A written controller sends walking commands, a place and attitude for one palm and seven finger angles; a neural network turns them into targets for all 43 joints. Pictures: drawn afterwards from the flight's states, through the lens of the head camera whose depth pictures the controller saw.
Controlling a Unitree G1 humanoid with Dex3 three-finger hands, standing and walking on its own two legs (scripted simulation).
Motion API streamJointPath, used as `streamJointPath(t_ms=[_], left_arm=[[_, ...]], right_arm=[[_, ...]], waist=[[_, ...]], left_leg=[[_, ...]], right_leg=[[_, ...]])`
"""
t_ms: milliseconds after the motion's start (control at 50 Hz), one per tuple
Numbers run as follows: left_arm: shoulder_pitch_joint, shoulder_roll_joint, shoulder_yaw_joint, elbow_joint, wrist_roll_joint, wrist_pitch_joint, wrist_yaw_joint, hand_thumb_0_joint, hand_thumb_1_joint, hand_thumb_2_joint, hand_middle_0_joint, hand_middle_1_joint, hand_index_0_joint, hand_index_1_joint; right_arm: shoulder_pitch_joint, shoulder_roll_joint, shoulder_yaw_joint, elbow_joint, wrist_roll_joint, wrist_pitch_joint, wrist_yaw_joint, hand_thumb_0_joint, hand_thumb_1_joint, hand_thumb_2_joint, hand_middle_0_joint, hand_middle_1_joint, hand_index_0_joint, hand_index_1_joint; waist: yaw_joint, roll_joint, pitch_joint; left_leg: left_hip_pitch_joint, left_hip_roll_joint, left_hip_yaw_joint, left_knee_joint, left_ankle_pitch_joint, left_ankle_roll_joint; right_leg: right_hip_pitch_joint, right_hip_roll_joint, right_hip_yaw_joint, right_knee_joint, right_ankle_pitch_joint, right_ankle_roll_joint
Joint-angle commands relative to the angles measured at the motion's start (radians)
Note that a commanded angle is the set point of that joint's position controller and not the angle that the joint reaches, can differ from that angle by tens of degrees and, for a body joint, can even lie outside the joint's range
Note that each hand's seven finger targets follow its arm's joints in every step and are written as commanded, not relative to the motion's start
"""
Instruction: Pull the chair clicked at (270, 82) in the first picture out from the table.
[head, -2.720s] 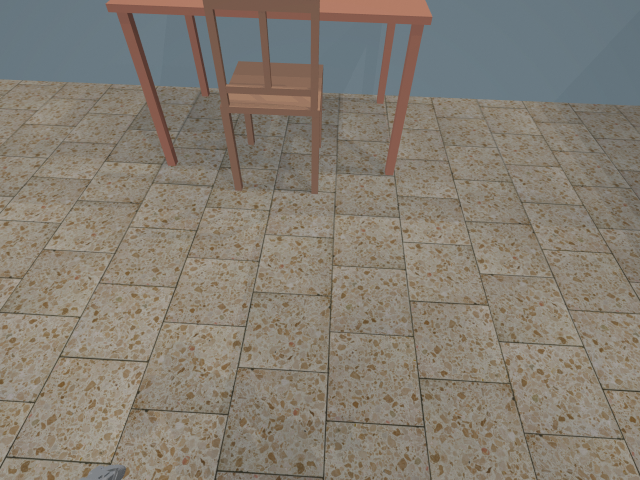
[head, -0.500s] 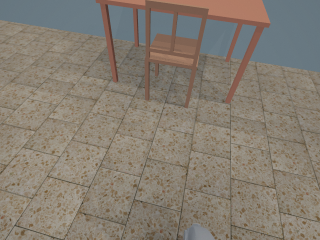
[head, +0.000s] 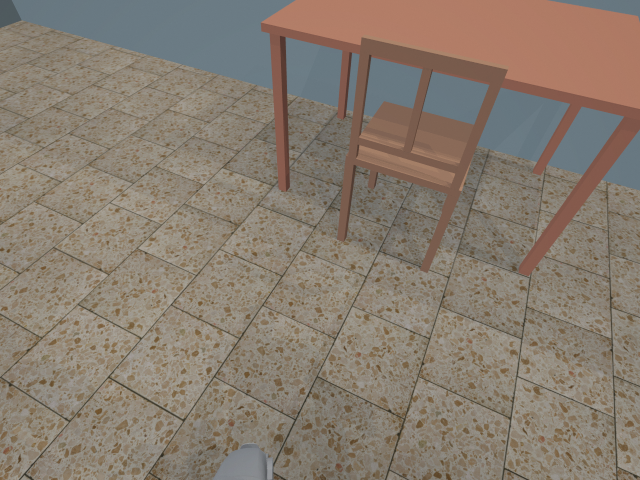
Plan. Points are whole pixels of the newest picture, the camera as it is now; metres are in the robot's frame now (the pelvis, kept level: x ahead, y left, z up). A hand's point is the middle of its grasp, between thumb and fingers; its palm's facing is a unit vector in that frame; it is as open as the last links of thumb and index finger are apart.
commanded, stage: walk to a spot facing it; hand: left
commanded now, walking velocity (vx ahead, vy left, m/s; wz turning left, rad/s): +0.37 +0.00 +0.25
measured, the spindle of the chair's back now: (417, 111) +1.09 -0.21 -0.12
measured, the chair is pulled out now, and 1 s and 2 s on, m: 0.00 0.00 0.00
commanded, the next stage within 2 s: turn to face it in 0.56 s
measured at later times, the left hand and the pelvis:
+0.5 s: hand (180, 405) +0.25 +0.24 -0.17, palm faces +0.09 -0.98 -0.16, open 7.3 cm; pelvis +0.20 +0.06 +0.01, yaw +2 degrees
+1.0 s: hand (241, 308) +0.43 +0.18 -0.17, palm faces -0.06 -0.97 -0.24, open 7.2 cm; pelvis +0.36 -0.01 -0.01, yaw -6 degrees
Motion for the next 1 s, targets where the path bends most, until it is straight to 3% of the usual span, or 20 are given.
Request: streamJointPath(t_ms=[0, 60, 100, 120, 140, 160, 200, 240, 280, 460, 600, 640, 660, 680, 700, 720, 780, 840, 900, 980], left_arm=[[0.099, 0.121, 0.01, -0.015, -0.003, -0.018, 0.003, 0.0, 0.9, 0.9, -0.2, -0.3, -0.2, -0.3], [0.125, 0.13, 0.013, 0.003, -0.001, -0.008, 0.004, 0.0, 0.9, 0.9, -0.2, -0.3, -0.2, -0.3], [0.095, 0.143, 0.019, 0.001, -0.008, -0.004, 0.005, 0.0, 0.9, 0.9, -0.2, -0.3, -0.2, -0.3], [0.109, 0.111, 0.015, -0.016, -0.014, -0.004, -0.002, 0.0, 0.9, 0.9, -0.2, -0.3, -0.2, -0.3], [0.107, 0.06, 0.003, -0.055, -0.022, -0.006, -0.015, 0.0, 0.9, 0.9, -0.2, -0.3, -0.2, -0.3], [0.027, 0.092, 0.003, -0.082, -0.015, 0.001, -0.008, 0.0, 0.9, 0.9, -0.2, -0.3, -0.2, -0.3], [-0.038, 0.069, 0.013, -0.072, -0.012, 0.006, -0.014, 0.0, 0.9, 0.9, -0.2, -0.3, -0.2, -0.3], [0.008, 0.036, 0.014, -0.04, -0.001, 0.024, -0.02, 0.0, 0.9, 0.9, -0.2, -0.3, -0.2, -0.3], [0.054, 0.015, 0.014, -0.025, 0.002, 0.045, -0.02, 0.0, 0.9, 0.9, -0.2, -0.3, -0.2, -0.3], [-0.172, 0.033, 0.028, -0.121, 0.0, 0.064, -0.034, 0.0, 0.9, 0.9, -0.2, -0.3, -0.2, -0.3], [-0.306, 0.022, 0.017, -0.174, -0.006, 0.048, -0.035, 0.0, 0.9, 0.9, -0.2, -0.3, -0.2, -0.3], [-0.194, 0.042, 0.021, -0.141, -0.004, 0.035, -0.032, 0.0, 0.9, 0.9, -0.2, -0.3, -0.2, -0.3], [-0.057, 0.07, 0.027, -0.098, -0.002, 0.027, -0.027, 0.0, 0.9, 0.9, -0.2, -0.3, -0.2, -0.3], [0.09, 0.141, 0.044, -0.05, 0.002, 0.014, -0.017, 0.0, 0.9, 0.9, -0.2, -0.3, -0.2, -0.3], [0.178, 0.246, 0.067, -0.029, -0.004, 0.007, -0.006, 0.0, 0.9, 0.9, -0.2, -0.3, -0.2, -0.3], [0.175, 0.265, 0.066, -0.031, -0.025, 0.009, -0.002, 0.0, 0.9, 0.9, -0.2, -0.3, -0.2, -0.3], [-0.056, 0.155, 0.045, -0.102, -0.024, 0.023, 0.014, 0.0, 0.9, 0.9, -0.2, -0.3, -0.2, -0.3], [-0.149, 0.125, 0.04, -0.127, -0.012, 0.029, 0.017, 0.0, 0.9, 0.9, -0.2, -0.3, -0.2, -0.3], [-0.169, 0.135, 0.052, -0.145, -0.007, 0.044, 0.012, 0.0, 0.9, 0.9, -0.2, -0.3, -0.2, -0.3], [-0.143, 0.161, 0.063, -0.155, -0.005, 0.063, 0.002, 0.0, 0.9, 0.9, -0.2, -0.3, -0.2, -0.3]], right_arm=[[-0.091, 0.007, 0.024, -0.075, 0.003, -0.023, 0.015, 0.0, -0.9, -0.9, 0.2, 0.3, 0.2, 0.3], [-0.097, -0.015, 0.022, -0.08, 0.004, -0.03, 0.011, 0.0, -0.9, -0.9, 0.2, 0.3, 0.2, 0.3], [0.092, -0.054, 0.01, -0.023, -0.004, -0.041, -0.003, 0.0, -0.9, -0.9, 0.2, 0.3, 0.2, 0.3], [0.244, -0.149, -0.013, 0.011, -0.012, -0.05, -0.017, 0.0, -0.9, -0.9, 0.2, 0.3, 0.2, 0.3], [0.336, -0.259, -0.038, 0.035, -0.007, -0.048, -0.031, 0.0, -0.9, -0.9, 0.2, 0.3, 0.2, 0.3], [0.343, -0.258, -0.036, 0.045, 0.009, -0.043, -0.043, 0.0, -0.9, -0.9, 0.2, 0.3, 0.2, 0.3], [0.199, -0.163, -0.016, 0.01, 0.012, -0.055, -0.049, 0.0, -0.9, -0.9, 0.2, 0.3, 0.2, 0.3], [0.139, -0.091, 0.007, 0.005, 0.011, -0.071, -0.05, 0.0, -0.9, -0.9, 0.2, 0.3, 0.2, 0.3], [0.131, -0.069, 0.013, 0.011, 0.014, -0.077, -0.051, 0.0, -0.9, -0.9, 0.2, 0.3, 0.2, 0.3], [0.247, -0.069, 0.008, 0.048, 0.012, -0.086, -0.058, 0.0, -0.9, -0.9, 0.2, 0.3, 0.2, 0.3], [0.33, -0.079, 0.01, 0.101, -0.003, -0.072, -0.061, 0.0, -0.9, -0.9, 0.2, 0.3, 0.2, 0.3], [0.314, -0.089, 0.013, 0.106, 0.0, -0.067, -0.063, 0.0, -0.9, -0.9, 0.2, 0.3, 0.2, 0.3], [0.295, -0.096, 0.013, 0.106, 0.006, -0.068, -0.061, 0.0, -0.9, -0.9, 0.2, 0.3, 0.2, 0.3], [0.287, -0.076, 0.014, 0.097, 0.017, -0.071, -0.055, 0.0, -0.9, -0.9, 0.2, 0.3, 0.2, 0.3], [0.338, -0.023, 0.02, 0.071, 0.028, -0.077, -0.056, 0.0, -0.9, -0.9, 0.2, 0.3, 0.2, 0.3], [0.313, -0.044, 0.021, 0.066, 0.03, -0.07, -0.066, 0.0, -0.9, -0.9, 0.2, 0.3, 0.2, 0.3], [0.184, -0.016, 0.02, 0.043, 0.015, -0.039, -0.063, 0.0, -0.9, -0.9, 0.2, 0.3, 0.2, 0.3], [0.244, 0.005, 0.021, 0.053, 0.008, 0.005, -0.063, 0.0, -0.9, -0.9, 0.2, 0.3, 0.2, 0.3], [0.22, 0.005, 0.018, 0.024, 0.005, 0.02, -0.058, 0.0, -0.9, -0.9, 0.2, 0.3, 0.2, 0.3], [0.103, -0.028, 0.017, -0.039, 0.007, 0.017, -0.056, 0.0, -0.9, -0.9, 0.2, 0.3, 0.2, 0.3]], waist=[[0.028, -0.078, 0.07], [0.019, -0.092, 0.069], [-0.074, -0.054, -0.033], [-0.135, 0.092, -0.15], [-0.144, 0.307, -0.199], [-0.155, 0.22, -0.206], [-0.099, 0.069, -0.044], [-0.038, 0.07, 0.01], [-0.003, 0.071, 0.018], [-0.026, 0.057, 0.103], [-0.06, 0.101, 0.121], [-0.005, 0.071, 0.048], [0.058, 0.043, -0.019], [0.113, -0.046, -0.123], [0.099, -0.268, -0.242], [0.098, -0.188, -0.28], [0.02, -0.061, -0.082], [-0.056, -0.089, -0.082], [-0.061, -0.109, -0.083], [-0.024, -0.122, -0.07]], left_leg=[[0.023, -0.02, 0.033, -0.138, -0.013, 0.018], [0.111, -0.051, 0.06, -0.211, -0.091, 0.046], [0.413, -0.107, 0.101, -0.345, -0.054, 0.068], [0.686, 0.026, -0.086, -0.408, -0.033, 0.122], [0.863, 0.279, -0.469, -0.509, 0.056, 0.234], [0.823, 0.308, -0.495, -0.559, 0.004, 0.251], [0.613, 0.261, -0.357, -0.601, -0.014, 0.215], [0.455, 0.178, -0.206, -0.646, 0.043, 0.16], [0.393, 0.14, -0.134, -0.683, 0.002, 0.147], [0.521, 0.143, -0.073, -0.724, 0.11, 0.175], [0.584, 0.154, 0.005, -0.608, 0.358, 0.15], [0.568, 0.133, 0.028, -0.449, 0.53, 0.127], [0.52, 0.099, 0.06, -0.297, 0.541, 0.093], [0.354, 0.052, 0.103, -0.071, 0.36, 0.047], [0.101, -0.102, 0.132, 0.262, -0.284, -0.008], [0.077, -0.097, 0.016, 0.404, -0.465, -0.012], [0.052, 0.0, -0.059, 0.402, -0.306, -0.024], [0.148, -0.002, -0.029, 0.27, -0.25, -0.056], [0.169, -0.025, -0.012, 0.168, -0.191, -0.06], [0.164, -0.051, -0.01, 0.025, -0.205, -0.06]], right_leg=[[0.024, -0.307, 0.163, -0.176, 0.233, -0.084], [0.066, -0.323, 0.148, -0.098, 0.359, -0.08], [0.004, -0.263, 0.049, 0.175, 0.503, -0.039], [-0.176, -0.187, 0.011, 0.448, 0.342, 0.011], [-0.473, -0.05, 0.027, 0.75, -0.264, 0.054], [-0.535, -0.068, 0.154, 0.885, -0.322, 0.04], [-0.581, -0.141, 0.22, 0.915, -0.158, 0.04], [-0.474, -0.16, 0.224, 0.84, -0.067, 0.05], [-0.433, -0.155, 0.213, 0.788, -0.017, 0.06], [-0.594, -0.151, 0.206, 0.55, 0.115, 0.077], [-0.452, -0.076, 0.141, 0.276, 0.06, 0.018], [-0.25, -0.022, 0.108, 0.188, 0.072, -0.005], [-0.075, -0.005, 0.103, 0.124, 0.158, -0.012], [0.173, -0.125, 0.228, 0.143, 0.376, -0.052], [0.392, -0.403, 0.607, 0.107, 0.796, -0.191], [0.347, -0.451, 0.64, 0.06, 0.944, -0.272], [-0.003, -0.33, 0.483, -0.021, 0.685, -0.211], [-0.188, -0.26, 0.366, -0.058, 0.579, -0.158], [-0.249, -0.209, 0.386, -0.093, 0.347, -0.154], [-0.209, -0.197, 0.465, -0.099, 0.195, -0.155]])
